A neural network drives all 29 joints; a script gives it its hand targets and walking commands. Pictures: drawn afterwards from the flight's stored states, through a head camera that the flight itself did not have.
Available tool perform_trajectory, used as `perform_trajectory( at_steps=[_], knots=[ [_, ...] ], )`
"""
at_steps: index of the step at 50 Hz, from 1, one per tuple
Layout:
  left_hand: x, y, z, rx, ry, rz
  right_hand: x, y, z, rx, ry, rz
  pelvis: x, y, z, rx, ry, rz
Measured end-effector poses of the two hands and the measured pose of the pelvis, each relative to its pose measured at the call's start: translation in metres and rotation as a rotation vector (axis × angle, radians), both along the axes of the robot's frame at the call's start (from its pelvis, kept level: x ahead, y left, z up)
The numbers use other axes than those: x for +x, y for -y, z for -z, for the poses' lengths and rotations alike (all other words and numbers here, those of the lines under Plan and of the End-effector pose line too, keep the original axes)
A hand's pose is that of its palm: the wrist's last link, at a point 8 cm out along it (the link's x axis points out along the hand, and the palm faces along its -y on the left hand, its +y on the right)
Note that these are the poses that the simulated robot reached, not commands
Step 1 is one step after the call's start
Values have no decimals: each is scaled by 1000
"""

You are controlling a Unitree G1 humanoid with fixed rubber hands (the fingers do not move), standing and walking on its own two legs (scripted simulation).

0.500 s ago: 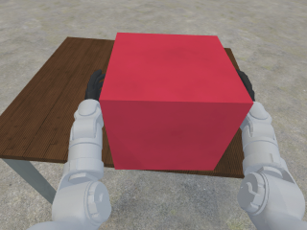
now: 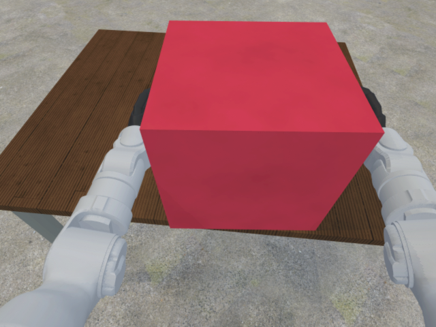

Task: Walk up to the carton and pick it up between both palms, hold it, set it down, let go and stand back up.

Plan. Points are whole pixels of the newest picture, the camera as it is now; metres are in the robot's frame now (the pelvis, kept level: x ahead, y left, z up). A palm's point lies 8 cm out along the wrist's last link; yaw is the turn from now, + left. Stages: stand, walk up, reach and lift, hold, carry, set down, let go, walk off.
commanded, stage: set down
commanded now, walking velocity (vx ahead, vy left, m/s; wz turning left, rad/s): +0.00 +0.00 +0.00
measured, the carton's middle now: (245, 129) +0.46 +0.02 +0.11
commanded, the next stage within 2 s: none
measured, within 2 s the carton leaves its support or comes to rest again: neither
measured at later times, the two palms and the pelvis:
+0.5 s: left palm (116, 109) +0.42 +0.24 +0.17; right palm (408, 119) +0.46 -0.25 +0.17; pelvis -0.02 -0.02 +0.00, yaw +2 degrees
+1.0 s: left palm (83, 59) +0.41 +0.26 +0.26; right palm out of the picture +0.46 -0.25 +0.27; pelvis -0.01 -0.02 +0.00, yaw +2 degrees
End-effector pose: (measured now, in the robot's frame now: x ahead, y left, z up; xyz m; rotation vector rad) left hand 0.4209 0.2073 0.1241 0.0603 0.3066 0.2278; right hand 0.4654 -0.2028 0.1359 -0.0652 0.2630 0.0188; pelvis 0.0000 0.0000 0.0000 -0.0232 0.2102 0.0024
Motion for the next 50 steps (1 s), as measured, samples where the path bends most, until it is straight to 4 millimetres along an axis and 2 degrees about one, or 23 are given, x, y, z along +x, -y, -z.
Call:
perform_trajectory(
  at_steps=[7, 12, 19, 27, 33, 42, 50],
  knots=[
    [-6, -11, 0, -12, 7, -7, -4, 33, -14, -30, -5, 39, -8, 11, 1, 3, -10, -12],
    [-8, -20, -2, -4, 23, -22, -9, 47, -17, -16, 5, 47, -14, 17, 4, 9, -31, -20],
    [-6, -27, -23, -4, 49, -30, -7, 47, -22, 23, 21, 29, -21, 21, 6, 14, -57, -20],
    [-5, -29, -55, -15, 51, -23, -5, 44, -43, 49, 29, 25, -24, 23, 4, 17, -45, -26],
    [-6, -29, -73, -35, 43, -23, -5, 45, -67, 56, 35, 24, -22, 24, 2, 19, -23, -27],
    [-8, -42, -115, -26, 77, -40, -3, 44, -114, 81, 57, 29, -17, 21, -1, 20, 11, -34],
    [-8, -48, -139, -12, 87, -36, -5, 48, -136, 94, 66, 35, -12, 16, -3, 15, 43, -39]
  ],
)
